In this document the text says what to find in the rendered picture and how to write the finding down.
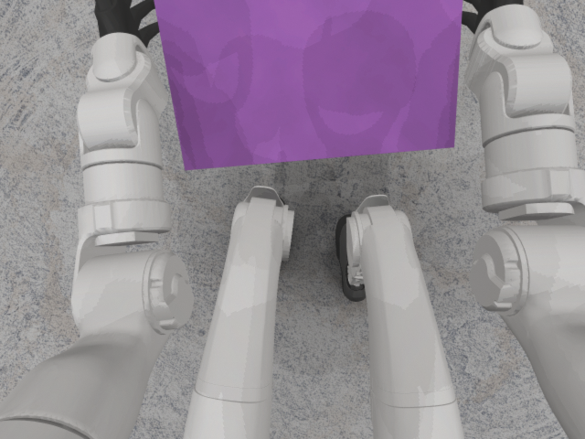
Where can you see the left robot thigh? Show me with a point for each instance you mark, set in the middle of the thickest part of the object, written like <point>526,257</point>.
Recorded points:
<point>232,395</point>

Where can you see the carton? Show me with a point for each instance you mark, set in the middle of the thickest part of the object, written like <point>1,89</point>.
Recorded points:
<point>269,81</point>

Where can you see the robot left forearm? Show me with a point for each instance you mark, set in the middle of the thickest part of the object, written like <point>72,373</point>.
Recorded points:
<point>120,150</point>

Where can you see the robot right hand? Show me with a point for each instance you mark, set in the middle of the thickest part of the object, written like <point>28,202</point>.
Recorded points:
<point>472,20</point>

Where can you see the right robot shin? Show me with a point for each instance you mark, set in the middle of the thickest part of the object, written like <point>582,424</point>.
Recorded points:
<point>355,277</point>

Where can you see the robot right upper arm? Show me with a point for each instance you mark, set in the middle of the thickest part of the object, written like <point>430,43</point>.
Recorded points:
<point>533,276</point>

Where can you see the robot right forearm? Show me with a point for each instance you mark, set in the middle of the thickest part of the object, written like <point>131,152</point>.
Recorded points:
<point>527,120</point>

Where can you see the robot left hand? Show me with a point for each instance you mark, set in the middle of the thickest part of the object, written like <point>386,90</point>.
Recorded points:
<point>116,16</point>

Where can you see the robot left upper arm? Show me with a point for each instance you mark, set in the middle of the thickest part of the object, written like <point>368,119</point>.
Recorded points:
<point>126,305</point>

